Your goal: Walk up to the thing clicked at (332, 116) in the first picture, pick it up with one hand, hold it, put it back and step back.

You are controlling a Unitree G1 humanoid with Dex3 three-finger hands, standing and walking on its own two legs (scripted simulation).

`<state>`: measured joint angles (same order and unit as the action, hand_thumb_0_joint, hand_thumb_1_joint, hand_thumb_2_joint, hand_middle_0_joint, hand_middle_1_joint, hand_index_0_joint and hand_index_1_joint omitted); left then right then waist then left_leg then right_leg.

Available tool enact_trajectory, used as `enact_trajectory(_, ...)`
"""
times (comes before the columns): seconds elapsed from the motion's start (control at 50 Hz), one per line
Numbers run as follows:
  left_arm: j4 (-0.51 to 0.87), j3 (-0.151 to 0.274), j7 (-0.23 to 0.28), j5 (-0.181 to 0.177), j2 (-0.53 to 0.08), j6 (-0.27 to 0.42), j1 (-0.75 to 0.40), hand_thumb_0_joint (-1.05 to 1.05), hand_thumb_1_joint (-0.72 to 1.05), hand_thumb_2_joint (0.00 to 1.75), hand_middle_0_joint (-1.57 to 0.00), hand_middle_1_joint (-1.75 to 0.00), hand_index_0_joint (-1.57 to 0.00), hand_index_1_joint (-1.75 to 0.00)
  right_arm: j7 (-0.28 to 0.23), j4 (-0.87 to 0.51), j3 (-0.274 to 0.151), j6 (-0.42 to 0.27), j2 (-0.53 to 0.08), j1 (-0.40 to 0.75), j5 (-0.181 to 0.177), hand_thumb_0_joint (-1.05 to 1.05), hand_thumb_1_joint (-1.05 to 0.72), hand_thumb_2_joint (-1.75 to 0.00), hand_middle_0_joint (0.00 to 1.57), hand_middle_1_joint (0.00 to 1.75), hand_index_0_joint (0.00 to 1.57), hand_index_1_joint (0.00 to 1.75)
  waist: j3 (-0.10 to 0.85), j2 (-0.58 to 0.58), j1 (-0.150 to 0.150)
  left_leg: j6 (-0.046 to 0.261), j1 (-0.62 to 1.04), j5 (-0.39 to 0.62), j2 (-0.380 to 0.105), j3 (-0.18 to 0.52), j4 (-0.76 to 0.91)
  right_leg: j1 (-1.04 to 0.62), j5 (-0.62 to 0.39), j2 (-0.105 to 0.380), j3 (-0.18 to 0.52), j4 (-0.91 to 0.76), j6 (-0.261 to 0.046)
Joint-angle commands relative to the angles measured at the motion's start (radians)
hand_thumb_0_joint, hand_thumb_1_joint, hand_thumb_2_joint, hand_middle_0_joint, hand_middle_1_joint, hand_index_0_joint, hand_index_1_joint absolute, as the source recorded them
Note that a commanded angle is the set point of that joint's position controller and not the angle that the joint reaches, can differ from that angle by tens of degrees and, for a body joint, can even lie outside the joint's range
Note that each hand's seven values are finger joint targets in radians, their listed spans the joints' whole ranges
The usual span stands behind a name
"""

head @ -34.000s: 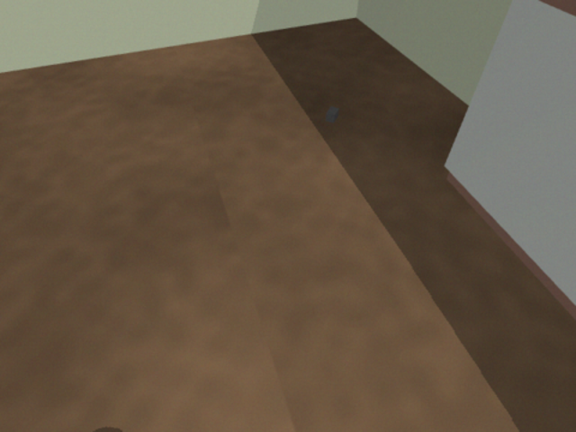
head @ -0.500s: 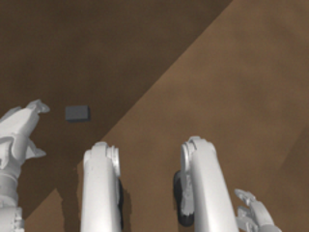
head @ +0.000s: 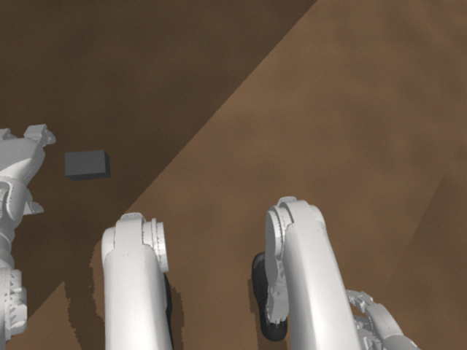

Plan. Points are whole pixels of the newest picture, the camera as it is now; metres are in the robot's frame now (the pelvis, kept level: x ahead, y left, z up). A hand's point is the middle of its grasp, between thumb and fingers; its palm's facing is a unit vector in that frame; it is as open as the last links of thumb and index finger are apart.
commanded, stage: rise first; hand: left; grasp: from above
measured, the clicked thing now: (88, 165) +0.47 +0.29 -0.33
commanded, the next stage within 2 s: none
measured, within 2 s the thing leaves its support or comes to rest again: neither
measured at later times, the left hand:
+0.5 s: hand (41, 174) +0.41 +0.33 -0.18, palm faces -0.45 -0.06 -0.89, open 13.4 cm
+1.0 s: hand (44, 169) +0.43 +0.33 -0.20, palm faces -0.45 -0.08 -0.89, open 13.6 cm
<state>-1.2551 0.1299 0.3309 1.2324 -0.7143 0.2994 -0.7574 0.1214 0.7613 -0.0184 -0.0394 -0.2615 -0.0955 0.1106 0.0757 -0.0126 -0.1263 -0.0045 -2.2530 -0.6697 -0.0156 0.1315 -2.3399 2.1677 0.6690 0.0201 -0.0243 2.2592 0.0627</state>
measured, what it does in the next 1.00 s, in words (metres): stands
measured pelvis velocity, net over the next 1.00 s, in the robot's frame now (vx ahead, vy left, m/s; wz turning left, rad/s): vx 0.01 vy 0.00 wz -0.02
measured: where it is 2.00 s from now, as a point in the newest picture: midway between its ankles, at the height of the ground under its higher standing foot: (216, 321)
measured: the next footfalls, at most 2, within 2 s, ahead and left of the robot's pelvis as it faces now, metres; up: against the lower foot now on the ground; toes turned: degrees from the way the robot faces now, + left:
none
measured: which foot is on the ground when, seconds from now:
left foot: down 0.00-1.00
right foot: down 0.00-1.00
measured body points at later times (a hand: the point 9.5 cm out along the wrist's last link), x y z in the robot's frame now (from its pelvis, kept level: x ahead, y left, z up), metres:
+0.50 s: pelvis +0.01 +0.00 -0.02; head +0.24 +0.06 +0.36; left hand +0.43 +0.33 -0.13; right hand +0.10 -0.29 -0.14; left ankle +0.08 +0.13 -0.32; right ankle +0.11 -0.14 -0.32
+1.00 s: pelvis +0.01 +0.00 -0.03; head +0.24 +0.07 +0.35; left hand +0.45 +0.33 -0.14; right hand +0.08 -0.28 -0.14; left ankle +0.08 +0.13 -0.32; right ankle +0.11 -0.14 -0.32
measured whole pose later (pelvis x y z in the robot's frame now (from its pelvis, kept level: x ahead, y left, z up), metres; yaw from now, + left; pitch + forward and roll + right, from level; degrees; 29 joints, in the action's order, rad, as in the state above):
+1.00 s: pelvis +0.01 +0.00 -0.03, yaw -1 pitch +33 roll -8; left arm -1.41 0.18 0.42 1.32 -0.79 0.35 -0.84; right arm 0.15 0.79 0.01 -0.02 -0.27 -0.10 0.18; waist 0.04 -0.03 -0.18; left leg -0.02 -2.32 -0.70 -0.01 0.16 -2.44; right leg 2.24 0.69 0.01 -0.04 2.35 0.06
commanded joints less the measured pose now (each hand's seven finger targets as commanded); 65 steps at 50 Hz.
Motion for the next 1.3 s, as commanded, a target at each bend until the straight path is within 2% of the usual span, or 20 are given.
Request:
enact_trajectory(0.0,0.129,0.056,0.036,0.008,-0.289,0.013,-0.254,0.0,-0.38,0.87,-0.2,-0.88,-0.21,-0.87,-0.008,-0.018,-0.079,0.001,-0.241,-0.187,0.012,0.0,-0.91,-0.9,0.2,0.3,0.2,0.3,0.664,0.22,-0.001,0.032,0.544,0.152,0.025,-0.091,0.253,-0.258,-0.158,-0.034,-0.11,-0.212,-0.086)
enact_trajectory(0.06,0.119,0.064,0.046,0.019,-0.291,0.023,-0.228,0.0,-0.39,0.88,-0.19,-0.9,-0.2,-0.88,-0.004,-0.012,-0.076,0.011,-0.24,-0.188,0.016,0.0,-0.91,-0.9,0.2,0.3,0.2,0.3,0.68,0.229,0.003,0.027,0.57,0.201,0.025,-0.088,0.245,-0.259,-0.192,-0.037,-0.113,-0.189,-0.088)
enact_trajectory(0.14,0.105,0.058,0.057,0.039,-0.291,0.049,-0.269,0.0,-0.4,0.88,-0.19,-0.89,-0.2,-0.88,-0.001,-0.014,-0.077,0.021,-0.245,-0.173,0.021,0.0,-0.9,-0.9,0.2,0.3,0.2,0.3,0.634,0.249,-0.016,0.026,0.543,0.155,0.021,-0.074,0.245,-0.196,-0.155,-0.035,-0.12,-0.171,-0.087)
enact_trajectory(0.24,0.104,0.078,0.086,0.056,-0.316,0.075,-0.269,0.0,-0.39,0.87,-0.18,-0.91,-0.2,-0.89,0.001,-0.009,-0.075,0.026,-0.239,-0.167,0.031,0.0,-0.9,-0.9,0.2,0.3,0.2,0.3,0.654,0.248,-0.007,0.03,0.53,0.155,0.026,-0.091,0.219,-0.208,-0.156,-0.04,-0.114,-0.164,-0.09)
enact_trajectory(0.3,0.074,0.073,0.106,0.062,-0.301,0.076,-0.277,0.0,-0.39,0.87,-0.18,-0.91,-0.2,-0.89,0.003,-0.006,-0.073,0.023,-0.238,-0.173,0.037,0.0,-0.9,-0.9,0.2,0.3,0.2,0.3,0.632,0.256,-0.021,0.03,0.519,0.149,0.026,-0.091,0.213,-0.193,-0.152,-0.039,-0.114,-0.157,-0.088)
enact_trajectory(0.32,0.075,0.087,0.113,0.061,-0.318,0.074,-0.29,0.0,-0.39,0.87,-0.17,-0.92,-0.2,-0.89,0.001,-0.005,-0.078,0.024,-0.244,-0.17,0.037,0.0,-0.9,-0.9,0.2,0.3,0.2,0.3,0.642,0.249,-0.019,0.031,0.523,0.148,0.024,-0.092,0.21,-0.186,-0.15,-0.039,-0.116,-0.159,-0.086)
enact_trajectory(0.44,0.042,0.085,0.135,0.071,-0.33,0.059,-0.315,0.0,-0.42,0.9,-0.16,-0.93,-0.17,-0.91,0.003,0.001,-0.071,0.019,-0.245,-0.179,0.05,0.0,-0.9,-0.9,0.2,0.3,0.2,0.3,0.655,0.248,-0.035,0.034,0.502,0.157,0.027,-0.1,0.185,-0.204,-0.167,-0.038,-0.113,-0.153,-0.083)
enact_trajectory(0.6,-0.002,0.086,0.129,0.064,-0.343,0.039,-0.324,0.0,-0.44,0.92,-0.15,-0.93,-0.16,-0.92,0.004,0.01,-0.06,0.013,-0.25,-0.184,0.063,0.0,-0.9,-0.9,0.2,0.3,0.2,0.3,0.65,0.234,-0.039,0.04,0.46,0.142,0.032,-0.107,0.166,-0.228,-0.166,-0.038,-0.108,-0.156,-0.083)
enact_trajectory(0.62,-0.001,0.099,0.131,0.061,-0.363,0.041,-0.33,0.0,-0.43,0.91,-0.15,-0.93,-0.16,-0.92,0.005,0.005,-0.06,0.013,-0.252,-0.182,0.063,0.0,-0.9,-0.9,0.2,0.3,0.2,0.3,0.641,0.24,-0.036,0.04,0.445,0.127,0.032,-0.107,0.17,-0.223,-0.152,-0.038,-0.11,-0.155,-0.084)
enact_trajectory(0.68,-0.019,0.084,0.125,0.062,-0.347,0.041,-0.319,0.0,-0.52,1.01,-0.17,-0.88,-0.13,-0.92,0.006,0.009,-0.052,0.013,-0.246,-0.183,0.066,0.0,-0.9,-0.9,0.2,0.3,0.2,0.3,0.638,0.237,-0.038,0.037,0.457,0.134,0.033,-0.1,0.168,-0.213,-0.154,-0.042,-0.115,-0.147,-0.088)
enact_trajectory(0.72,-0.01,0.092,0.127,0.061,-0.357,0.042,-0.335,0.0,-0.46,0.95,-0.16,-0.91,-0.15,-0.91,0.006,0.01,-0.054,0.014,-0.254,-0.178,0.063,0.0,-0.9,-0.9,0.2,0.3,0.2,0.3,0.637,0.25,-0.039,0.035,0.469,0.13,0.031,-0.096,0.171,-0.195,-0.151,-0.041,-0.12,-0.14,-0.088)
enact_trajectory(0.88,-0.005,0.09,0.13,0.068,-0.36,0.056,-0.34,0.0,-0.44,0.94,-0.21,-0.85,-0.18,-0.87,0.008,0.019,-0.045,0.017,-0.255,-0.191,0.067,0.0,-0.9,-0.9,0.2,0.3,0.2,0.3,0.634,0.254,-0.048,0.034,0.464,0.17,0.031,-0.096,0.154,-0.22,-0.191,-0.042,-0.118,-0.138,-0.084)
enact_trajectory(0.94,-0.02,0.076,0.133,0.076,-0.352,0.057,-0.349,0.0,-0.44,0.94,-0.22,-0.84,-0.19,-0.86,0.01,0.021,-0.045,0.015,-0.256,-0.196,0.072,0.0,-0.9,-0.9,0.2,0.3,0.2,0.3,0.627,0.262,-0.064,0.034,0.47,0.171,0.03,-0.094,0.146,-0.216,-0.198,-0.042,-0.118,-0.138,-0.083)
enact_trajectory(0.96,-0.014,0.091,0.137,0.068,-0.362,0.059,-0.357,0.0,-0.44,0.94,-0.21,-0.83,-0.19,-0.86,0.01,0.018,-0.049,0.016,-0.26,-0.193,0.069,0.0,-0.9,-0.9,0.2,0.3,0.2,0.3,0.631,0.255,-0.061,0.033,0.469,0.161,0.028,-0.088,0.15,-0.2,-0.184,-0.043,-0.124,-0.131,-0.084)
enact_trajectory(1.02,-0.027,0.081,0.141,0.078,-0.36,0.059,-0.368,0.0,-0.44,0.94,-0.22,-0.82,-0.19,-0.85,0.011,0.018,-0.047,0.015,-0.259,-0.185,0.072,0.0,-0.9,-0.9,0.2,0.3,0.2,0.3,0.628,0.288,-0.061,0.027,0.489,0.143,0.026,-0.085,0.165,-0.173,-0.161,-0.045,-0.133,-0.127,-0.087)
enact_trajectory(1.04,-0.018,0.093,0.146,0.077,-0.371,0.06,-0.375,0.0,-0.44,0.94,-0.23,-0.81,-0.19,-0.85,0.011,0.017,-0.047,0.016,-0.264,-0.187,0.07,0.0,-0.9,-0.9,0.2,0.3,0.2,0.3,0.627,0.305,-0.061,0.025,0.495,0.143,0.026,-0.08,0.173,-0.164,-0.159,-0.043,-0.138,-0.12,-0.085)
enact_trajectory(1.08,-0.016,0.078,0.147,0.08,-0.361,0.056,-0.369,0.0,-0.43,0.94,-0.24,-0.81,-0.2,-0.84,0.012,0.016,-0.044,0.015,-0.262,-0.184,0.071,0.0,-0.9,-0.9,0.2,0.3,0.2,0.3,0.627,0.31,-0.066,0.027,0.492,0.147,0.026,-0.083,0.163,-0.166,-0.167,-0.043,-0.137,-0.116,-0.083)
enact_trajectory(1.14,0.009,0.11,0.153,0.084,-0.395,0.045,-0.366,0.0,-0.42,0.93,-0.24,-0.8,-0.21,-0.83,0.012,0.016,-0.047,0.017,-0.264,-0.189,0.067,0.0,-0.9,-0.9,0.2,0.3,0.2,0.3,0.65,0.312,-0.051,0.029,0.497,0.167,0.028,-0.09,0.168,-0.189,-0.187,-0.042,-0.13,-0.119,-0.083)
enact_trajectory(1.22,-0.03,0.076,0.138,0.076,-0.349,0.023,-0.335,0.0,-0.41,0.91,-0.26,-0.79,-0.23,-0.83,0.014,0.008,-0.047,0.014,-0.258,-0.184,0.059,0.0,-0.9,-0.9,0.2,0.3,0.2,0.3,0.615,0.295,-0.061,0.028,0.493,0.145,0.027,-0.084,0.18,-0.164,-0.171,-0.041,-0.133,-0.124,-0.086)
enact_trajectory(1.28,0.007,0.07,0.125,0.073,-0.357,0.019,-0.365,0.0,-0.4,0.9,-0.27,-0.78,-0.24,-0.82,0.014,0.007,-0.049,0.015,-0.262,-0.192,0.059,0.0,-0.9,-0.9,0.2,0.3,0.2,0.3,0.645,0.306,-0.063,0.03,0.498,0.162,0.027,-0.082,0.176,-0.182,-0.188,-0.04,-0.131,-0.126,-0.084)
